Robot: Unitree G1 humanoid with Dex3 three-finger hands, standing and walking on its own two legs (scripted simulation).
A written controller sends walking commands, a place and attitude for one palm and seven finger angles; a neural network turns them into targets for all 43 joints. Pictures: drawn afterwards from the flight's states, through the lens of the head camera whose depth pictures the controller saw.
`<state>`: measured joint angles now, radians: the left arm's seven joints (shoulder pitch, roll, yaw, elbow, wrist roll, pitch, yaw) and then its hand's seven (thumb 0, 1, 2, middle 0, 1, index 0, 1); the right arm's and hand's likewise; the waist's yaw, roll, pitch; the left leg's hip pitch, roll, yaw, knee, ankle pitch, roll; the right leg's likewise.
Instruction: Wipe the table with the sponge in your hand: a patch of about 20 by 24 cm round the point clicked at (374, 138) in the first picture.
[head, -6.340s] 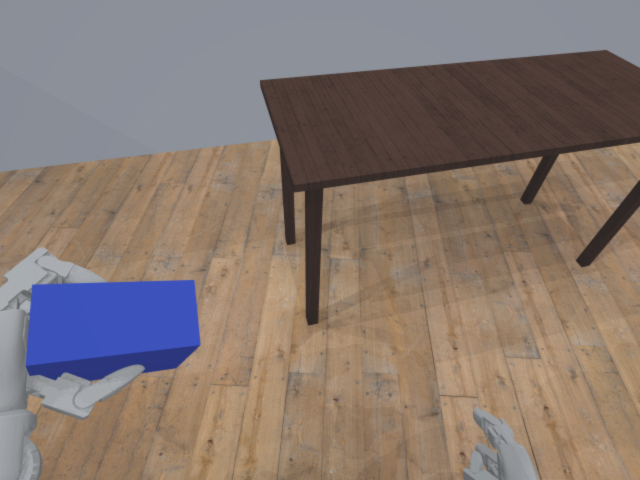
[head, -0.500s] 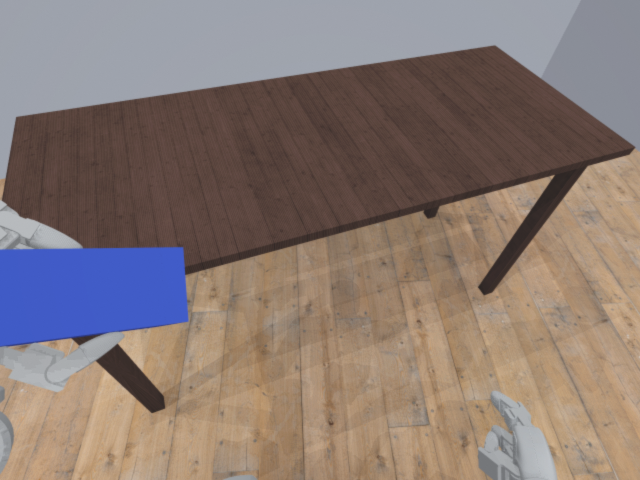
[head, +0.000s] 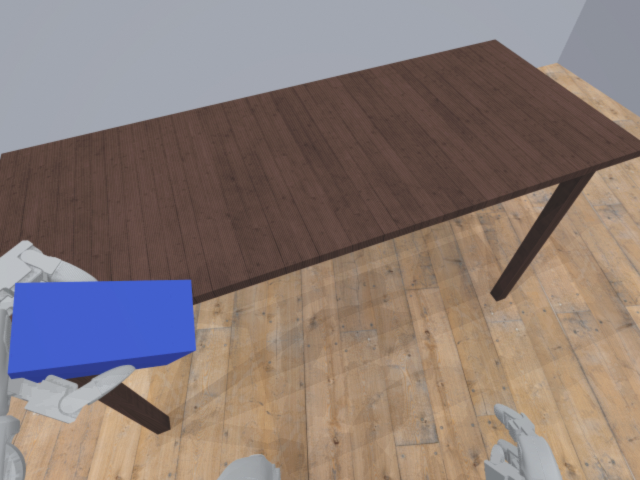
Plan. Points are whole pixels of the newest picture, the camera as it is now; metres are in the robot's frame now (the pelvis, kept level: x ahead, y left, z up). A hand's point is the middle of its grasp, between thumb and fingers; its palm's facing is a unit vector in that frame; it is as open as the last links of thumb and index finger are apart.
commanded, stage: come to a stop and stand still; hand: left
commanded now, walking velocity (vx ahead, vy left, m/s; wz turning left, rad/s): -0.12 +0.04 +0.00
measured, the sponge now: (131, 329) +0.23 +0.19 +0.14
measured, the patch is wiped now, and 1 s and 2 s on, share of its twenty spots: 0.00 0.00 0.00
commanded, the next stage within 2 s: none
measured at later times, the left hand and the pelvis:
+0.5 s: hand (5, 308) +0.23 +0.27 +0.19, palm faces +0.44 -0.76 -0.47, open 10.4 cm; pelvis -0.02 +0.00 -0.01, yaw -2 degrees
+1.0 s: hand out of the picture +0.18 +0.27 +0.17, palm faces +0.35 -0.86 -0.37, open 10.4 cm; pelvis -0.04 +0.04 +0.00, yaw -3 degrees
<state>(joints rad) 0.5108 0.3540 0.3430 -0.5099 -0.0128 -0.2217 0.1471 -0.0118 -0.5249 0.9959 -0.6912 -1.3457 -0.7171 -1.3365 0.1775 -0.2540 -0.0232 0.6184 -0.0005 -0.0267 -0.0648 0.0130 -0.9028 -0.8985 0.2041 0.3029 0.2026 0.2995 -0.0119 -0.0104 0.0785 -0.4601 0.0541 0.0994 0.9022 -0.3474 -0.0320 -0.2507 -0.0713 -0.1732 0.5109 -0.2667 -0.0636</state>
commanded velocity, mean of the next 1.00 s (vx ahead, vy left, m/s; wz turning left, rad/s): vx -0.02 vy -0.02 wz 0.00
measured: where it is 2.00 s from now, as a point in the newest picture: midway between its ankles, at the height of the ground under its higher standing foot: outside the picture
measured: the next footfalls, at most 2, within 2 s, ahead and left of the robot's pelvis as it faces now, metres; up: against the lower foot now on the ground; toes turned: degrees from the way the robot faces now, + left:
left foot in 0.14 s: +0.09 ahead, +0.13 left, +0.00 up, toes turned -2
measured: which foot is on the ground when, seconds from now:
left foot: up 0.00-0.12, down 0.14-1.00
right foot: down 0.00-1.00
